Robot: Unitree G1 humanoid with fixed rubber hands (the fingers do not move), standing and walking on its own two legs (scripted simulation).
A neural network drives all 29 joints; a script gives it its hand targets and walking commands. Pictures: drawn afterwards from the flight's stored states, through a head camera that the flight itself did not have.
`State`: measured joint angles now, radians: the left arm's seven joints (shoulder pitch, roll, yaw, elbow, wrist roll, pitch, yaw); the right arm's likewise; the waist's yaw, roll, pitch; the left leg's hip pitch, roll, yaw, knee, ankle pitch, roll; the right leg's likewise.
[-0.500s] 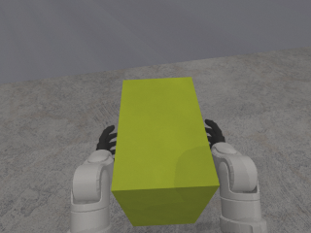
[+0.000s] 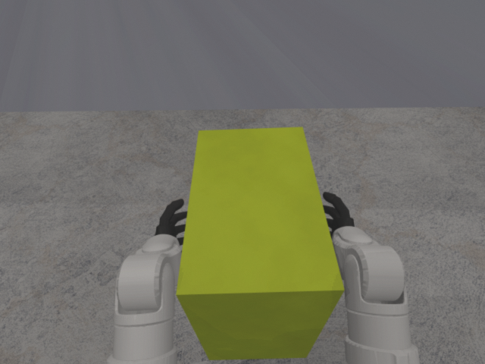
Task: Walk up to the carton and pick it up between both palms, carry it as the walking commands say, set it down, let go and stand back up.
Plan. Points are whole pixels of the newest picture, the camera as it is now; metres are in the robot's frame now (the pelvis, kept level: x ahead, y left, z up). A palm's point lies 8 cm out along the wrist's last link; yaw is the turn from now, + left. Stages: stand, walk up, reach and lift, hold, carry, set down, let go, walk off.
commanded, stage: carry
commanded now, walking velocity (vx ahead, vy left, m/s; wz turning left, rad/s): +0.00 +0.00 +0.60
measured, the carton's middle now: (254, 247) +0.31 -0.01 +0.02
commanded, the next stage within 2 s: none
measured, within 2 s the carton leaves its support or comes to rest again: neither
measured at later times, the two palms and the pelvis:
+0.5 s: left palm (69, 343) +0.17 +0.23 +0.08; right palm (260, 266) +0.25 -0.02 +0.07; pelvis -0.07 +0.02 -0.01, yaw +16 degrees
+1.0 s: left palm out of the picture +0.00 +0.29 +0.06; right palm (191, 349) +0.15 +0.08 +0.07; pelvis -0.16 +0.02 -0.02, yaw +34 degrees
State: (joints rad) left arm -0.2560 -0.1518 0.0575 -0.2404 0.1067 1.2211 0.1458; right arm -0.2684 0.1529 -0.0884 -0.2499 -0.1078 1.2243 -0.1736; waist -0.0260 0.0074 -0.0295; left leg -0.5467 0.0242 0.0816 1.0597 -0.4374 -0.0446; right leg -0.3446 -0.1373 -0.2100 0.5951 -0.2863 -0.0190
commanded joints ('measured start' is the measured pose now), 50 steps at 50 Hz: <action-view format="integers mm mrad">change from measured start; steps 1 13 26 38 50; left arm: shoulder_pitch -437 -530 -464 -429 -520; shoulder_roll -1008 -1057 -1028 -987 -1041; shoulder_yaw -607 -693 -659 -576 -662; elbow -97 -114 -74 -74 -75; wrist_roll -393 -444 -448 -384 -417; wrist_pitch -41 -45 -29 -31 -41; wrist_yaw -256 -254 -256 -265 -258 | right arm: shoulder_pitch -520 -451 -437 -537 -446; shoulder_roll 1018 1034 988 1007 1022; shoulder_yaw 734 660 672 753 655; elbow -90 -49 -74 -73 -16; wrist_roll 467 430 392 466 431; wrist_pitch -19 -36 -32 -12 -31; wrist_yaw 285 300 267 269 297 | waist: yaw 43 19 30 45 17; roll -219 117 141 -214 205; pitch -309 -360 -425 -306 -347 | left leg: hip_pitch -38 497 279 -87 468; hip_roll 4 270 170 13 307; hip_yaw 31 -305 -325 23 -381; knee -106 -562 -602 -42 -595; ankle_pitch -10 863 521 7 836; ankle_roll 0 185 122 -5 218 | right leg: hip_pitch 284 -322 193 315 -333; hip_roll -244 -34 84 -238 -27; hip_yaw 165 163 110 160 145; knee -132 560 -184 -148 558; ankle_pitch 460 -295 -73 484 -365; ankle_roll -75 152 88 -76 139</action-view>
